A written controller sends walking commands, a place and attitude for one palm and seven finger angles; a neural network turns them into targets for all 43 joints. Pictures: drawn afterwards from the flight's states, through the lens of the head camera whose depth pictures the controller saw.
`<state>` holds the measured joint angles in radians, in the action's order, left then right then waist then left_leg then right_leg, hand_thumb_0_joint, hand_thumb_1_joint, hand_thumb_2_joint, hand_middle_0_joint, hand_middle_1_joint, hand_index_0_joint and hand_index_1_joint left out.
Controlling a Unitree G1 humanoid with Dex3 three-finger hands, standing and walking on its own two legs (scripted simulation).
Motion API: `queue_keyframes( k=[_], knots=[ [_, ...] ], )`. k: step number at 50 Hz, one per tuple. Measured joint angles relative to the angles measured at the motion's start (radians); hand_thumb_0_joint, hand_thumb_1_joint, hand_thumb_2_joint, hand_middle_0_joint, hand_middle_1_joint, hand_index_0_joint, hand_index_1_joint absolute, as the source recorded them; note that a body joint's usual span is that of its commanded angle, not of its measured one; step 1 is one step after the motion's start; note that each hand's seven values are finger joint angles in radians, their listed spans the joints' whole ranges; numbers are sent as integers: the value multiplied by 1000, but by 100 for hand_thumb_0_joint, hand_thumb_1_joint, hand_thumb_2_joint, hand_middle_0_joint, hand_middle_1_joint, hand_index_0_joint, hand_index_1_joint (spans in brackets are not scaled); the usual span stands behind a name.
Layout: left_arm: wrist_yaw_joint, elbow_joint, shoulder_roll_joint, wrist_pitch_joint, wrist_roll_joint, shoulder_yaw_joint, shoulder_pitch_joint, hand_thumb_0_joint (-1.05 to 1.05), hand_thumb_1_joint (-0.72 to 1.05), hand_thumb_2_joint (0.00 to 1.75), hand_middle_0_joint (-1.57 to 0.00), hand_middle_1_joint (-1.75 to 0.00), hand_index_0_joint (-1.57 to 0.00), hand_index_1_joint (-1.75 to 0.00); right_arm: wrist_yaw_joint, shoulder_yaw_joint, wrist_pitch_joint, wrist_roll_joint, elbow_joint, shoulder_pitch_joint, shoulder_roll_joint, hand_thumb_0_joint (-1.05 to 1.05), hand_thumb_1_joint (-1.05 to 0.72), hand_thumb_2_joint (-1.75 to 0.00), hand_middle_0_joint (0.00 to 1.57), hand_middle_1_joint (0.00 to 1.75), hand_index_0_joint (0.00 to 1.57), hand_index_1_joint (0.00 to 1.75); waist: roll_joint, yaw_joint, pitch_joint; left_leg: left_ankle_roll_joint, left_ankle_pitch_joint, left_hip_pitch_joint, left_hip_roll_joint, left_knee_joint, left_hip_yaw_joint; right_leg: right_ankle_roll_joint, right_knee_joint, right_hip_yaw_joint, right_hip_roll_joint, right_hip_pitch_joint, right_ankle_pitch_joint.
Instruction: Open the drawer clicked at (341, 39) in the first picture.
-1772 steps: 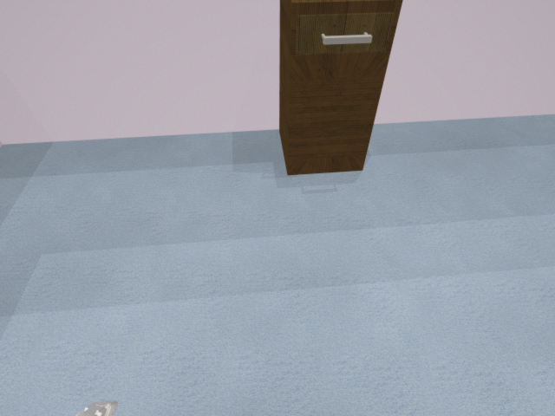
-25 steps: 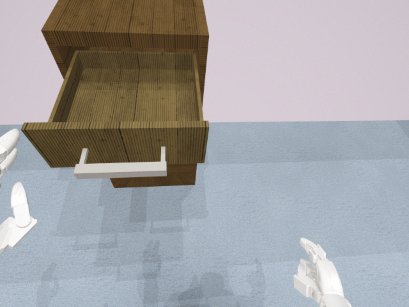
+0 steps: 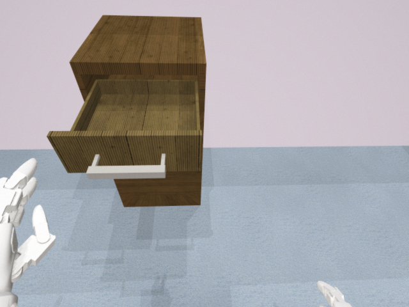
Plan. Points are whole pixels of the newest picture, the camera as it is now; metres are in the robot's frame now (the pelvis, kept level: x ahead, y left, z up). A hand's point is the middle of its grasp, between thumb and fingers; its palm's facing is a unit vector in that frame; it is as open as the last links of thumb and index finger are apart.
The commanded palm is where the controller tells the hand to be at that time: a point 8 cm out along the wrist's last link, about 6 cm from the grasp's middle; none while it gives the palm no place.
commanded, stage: stop stepping back and stand still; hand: left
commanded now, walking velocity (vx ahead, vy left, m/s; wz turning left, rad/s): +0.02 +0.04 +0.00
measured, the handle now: (128, 165) +0.46 +0.22 -0.03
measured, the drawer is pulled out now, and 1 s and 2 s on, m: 0.30 0.30 0.30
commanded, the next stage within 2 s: let the arm hang, fingers relaxed in 0.06 s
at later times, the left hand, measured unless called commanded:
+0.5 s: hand out of the picture +0.02 +0.20 -0.18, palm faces +0.06 -0.98 -0.17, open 7.1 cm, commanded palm none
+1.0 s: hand out of the picture -0.05 +0.20 -0.17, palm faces +0.04 -0.97 -0.22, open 7.4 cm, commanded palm none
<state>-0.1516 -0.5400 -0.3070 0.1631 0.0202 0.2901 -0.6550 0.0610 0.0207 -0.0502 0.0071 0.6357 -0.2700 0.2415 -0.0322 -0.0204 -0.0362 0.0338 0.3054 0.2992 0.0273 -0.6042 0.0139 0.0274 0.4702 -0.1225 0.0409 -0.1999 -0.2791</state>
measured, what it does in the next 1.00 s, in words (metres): steps on the spot: left foot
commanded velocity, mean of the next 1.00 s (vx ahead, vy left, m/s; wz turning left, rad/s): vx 0.00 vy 0.00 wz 0.00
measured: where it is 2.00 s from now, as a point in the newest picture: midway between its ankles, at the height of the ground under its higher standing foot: outside the picture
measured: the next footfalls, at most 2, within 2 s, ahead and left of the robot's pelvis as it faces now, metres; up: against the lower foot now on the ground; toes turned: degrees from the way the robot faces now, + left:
left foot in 0.04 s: +0.04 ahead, +0.15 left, +0.00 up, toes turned +1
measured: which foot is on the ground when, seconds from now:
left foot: up 0.00-0.02, down 0.04-1.00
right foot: down 0.00-1.00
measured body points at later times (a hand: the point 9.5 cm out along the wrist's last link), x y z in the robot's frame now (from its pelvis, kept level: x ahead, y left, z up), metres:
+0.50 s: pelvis -0.03 +0.02 -0.01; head -0.01 +0.04 +0.44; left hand +0.02 +0.25 -0.16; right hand +0.04 -0.21 -0.15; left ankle +0.00 +0.15 -0.74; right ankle -0.02 -0.10 -0.74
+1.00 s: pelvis -0.03 +0.02 +0.00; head -0.03 +0.01 +0.45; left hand -0.05 +0.25 -0.15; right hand -0.05 -0.18 -0.17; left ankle +0.00 +0.15 -0.74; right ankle -0.02 -0.10 -0.74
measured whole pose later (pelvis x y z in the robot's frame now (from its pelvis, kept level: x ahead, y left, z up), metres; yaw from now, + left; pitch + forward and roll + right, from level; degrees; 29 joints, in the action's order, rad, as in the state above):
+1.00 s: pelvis -0.03 +0.02 +0.00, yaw -1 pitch -3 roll +0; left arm -0.03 1.12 -0.15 -0.02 -0.02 0.02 -0.31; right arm 0.03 0.01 0.03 -0.02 1.09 -0.32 0.11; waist 0.03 0.00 0.05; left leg -0.02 0.19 0.21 0.04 -0.45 0.02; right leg 0.00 0.45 -0.11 0.05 -0.18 -0.22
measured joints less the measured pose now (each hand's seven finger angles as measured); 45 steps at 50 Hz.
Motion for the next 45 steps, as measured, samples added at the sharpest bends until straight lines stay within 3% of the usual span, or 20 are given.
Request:
queue_keyframes(
  k=[2,5,8,10,12,15,20,23,26,35,45],
  knots=[
    [-5,-43,-15,8,0,-9,-2,2,89,90,-21,-31,-22,-30,8,12,-17,-4,-19,-1,21,2,-90,-89,20,30,20,30,19,-6,18,-5,-72,-56,22,118,-21,-7,31,-16,-10,-8,-16],
    [-8,-81,-70,25,5,26,7,2,89,90,-21,-31,-22,-30,9,20,-21,2,-31,27,11,2,-90,-89,20,30,20,30,2,6,56,-63,-63,-60,14,106,-9,-17,58,-2,4,-16,-23],
    [-10,-86,-110,39,11,79,2,2,89,90,-21,-31,-22,-30,3,11,-23,11,-51,54,-9,2,-90,-90,20,30,19,30,13,4,66,-69,-52,-53,22,95,-3,-19,42,4,-4,-14,-10],
    [29,68,-127,55,-32,27,90,1,89,90,-21,-31,-21,-30,-36,18,-65,4,-6,73,-1,2,-90,-90,20,30,19,30,40,17,47,-64,-46,-14,16,64,-5,-21,68,2,3,-48,-12],
    [84,315,-99,-24,-56,-61,215,0,89,90,-20,-31,-21,-30,-64,14,-47,-7,47,101,20,1,-90,-90,20,30,19,30,74,27,24,-56,-34,22,5,25,-8,-27,113,1,17,-83,-29],
    [127,707,-16,-148,-67,-155,337,0,90,90,-20,-30,-20,-30,-75,-3,2,-18,107,127,22,1,-90,-89,20,30,20,30,105,20,6,-46,-19,51,-5,-16,-8,-32,160,3,30,-114,-49],
    [152,1129,89,-237,-62,-258,369,1,91,90,-19,-30,-20,-30,-69,-29,59,-29,164,86,-35,1,-90,-89,20,30,20,30,46,-1,50,-46,-13,34,-18,-35,-10,-31,194,2,44,-101,-67],
    [147,1287,139,-246,-48,-279,353,1,92,90,-20,-30,-20,-30,-63,-40,75,-34,215,43,-62,1,-90,-89,20,30,20,30,6,5,87,-46,-24,16,-11,-17,-17,-36,160,-5,35,-74,-47],
    [134,1383,122,-230,-42,-255,345,-1,98,90,-20,-30,-21,-30,-47,-32,84,-31,269,2,-73,1,-92,-89,21,30,20,30,-8,25,117,-49,-51,3,0,21,-29,-31,94,-19,19,-46,-7],
    [138,1594,96,-208,-40,-252,283,0,94,90,-20,-30,-21,-30,-32,-3,93,-25,372,-62,-51,1,-91,-89,20,30,20,30,34,36,117,-42,-105,-42,0,119,-20,-31,-20,-14,12,3,60],
    [129,1666,125,-187,-38,-263,310,1,91,90,-20,-30,-20,-30,-34,-10,78,-21,429,-55,-100,1,-91,-89,20,30,19,30,65,29,95,-45,-121,-81,2,160,4,-30,-27,9,11,15,64]
  ],
)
